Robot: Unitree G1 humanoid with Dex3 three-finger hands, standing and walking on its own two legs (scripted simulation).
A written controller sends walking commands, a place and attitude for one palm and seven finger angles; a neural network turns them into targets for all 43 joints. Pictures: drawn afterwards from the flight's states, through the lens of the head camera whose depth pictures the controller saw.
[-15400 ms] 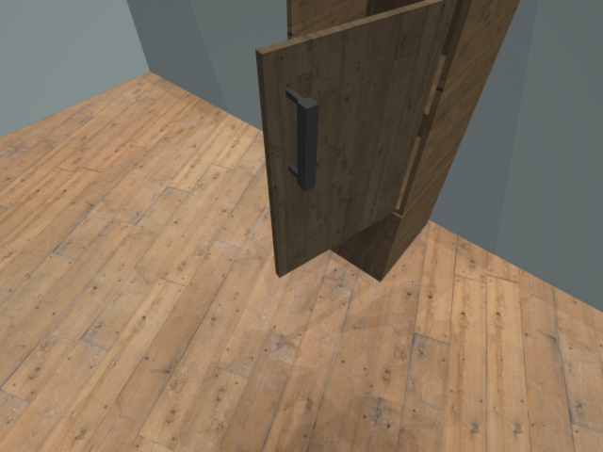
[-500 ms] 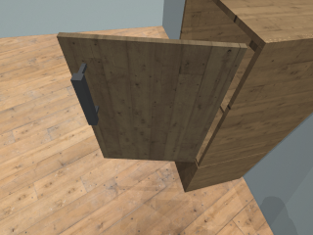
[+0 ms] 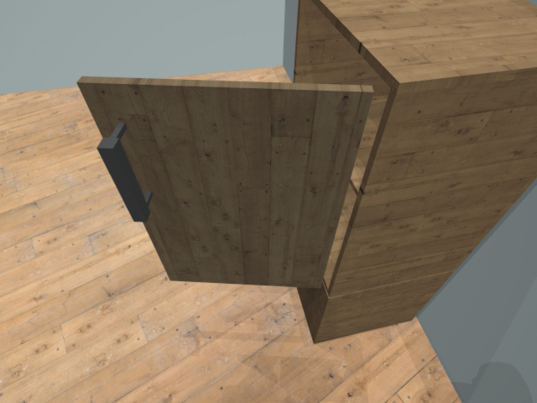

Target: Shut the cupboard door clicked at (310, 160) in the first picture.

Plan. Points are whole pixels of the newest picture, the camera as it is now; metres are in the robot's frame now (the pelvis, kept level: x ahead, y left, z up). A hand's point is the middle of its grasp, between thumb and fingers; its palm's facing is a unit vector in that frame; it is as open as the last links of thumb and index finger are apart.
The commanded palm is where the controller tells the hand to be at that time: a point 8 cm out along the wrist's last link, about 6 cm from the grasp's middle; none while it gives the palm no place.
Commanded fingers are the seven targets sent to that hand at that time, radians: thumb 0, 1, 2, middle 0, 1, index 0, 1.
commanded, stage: come to a stop and stand still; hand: left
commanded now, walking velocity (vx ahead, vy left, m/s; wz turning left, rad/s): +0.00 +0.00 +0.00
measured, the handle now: (131, 175) +0.44 +0.26 +0.09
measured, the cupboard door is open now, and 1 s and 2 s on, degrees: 74 74 74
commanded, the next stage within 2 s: look again from close up in 0.44 s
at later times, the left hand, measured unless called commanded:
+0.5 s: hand out of the picture -0.01 +0.14 -0.18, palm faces +0.05 -0.99 -0.16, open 7.4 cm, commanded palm none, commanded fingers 0.00 0.90 0.90 -0.20 -0.30 -0.20 -0.30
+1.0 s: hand out of the picture +0.04 +0.22 -0.17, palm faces -0.01 -0.97 -0.23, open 7.3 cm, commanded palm none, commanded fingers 0.00 0.90 0.90 -0.20 -0.30 -0.20 -0.30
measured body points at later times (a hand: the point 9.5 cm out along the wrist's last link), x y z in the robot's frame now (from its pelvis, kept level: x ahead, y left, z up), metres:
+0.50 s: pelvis +0.01 -0.01 +0.00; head +0.03 -0.01 +0.45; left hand -0.01 +0.19 -0.16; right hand +0.00 -0.22 -0.16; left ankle -0.01 +0.12 -0.74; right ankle -0.01 -0.08 -0.74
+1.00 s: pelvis +0.01 +0.05 -0.01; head +0.02 +0.03 +0.44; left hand +0.04 +0.27 -0.16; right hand -0.01 -0.16 -0.17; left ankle -0.01 +0.12 -0.74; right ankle -0.01 -0.08 -0.74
